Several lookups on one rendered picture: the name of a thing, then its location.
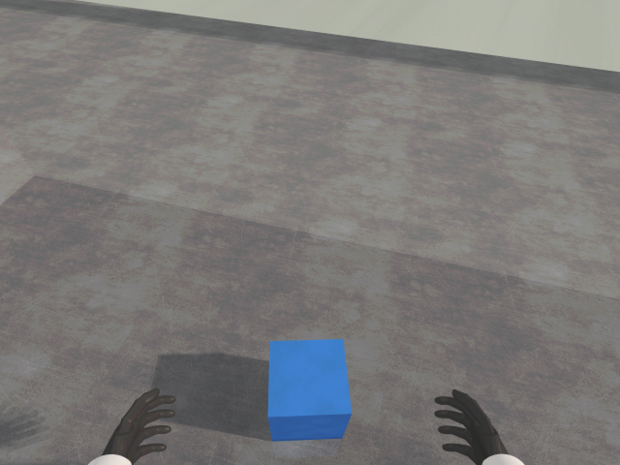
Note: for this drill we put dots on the robot left hand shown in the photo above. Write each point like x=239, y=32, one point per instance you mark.
x=130, y=432

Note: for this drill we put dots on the carton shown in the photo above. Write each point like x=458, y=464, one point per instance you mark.
x=308, y=390

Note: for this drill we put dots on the robot right hand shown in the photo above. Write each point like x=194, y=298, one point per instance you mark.
x=482, y=437

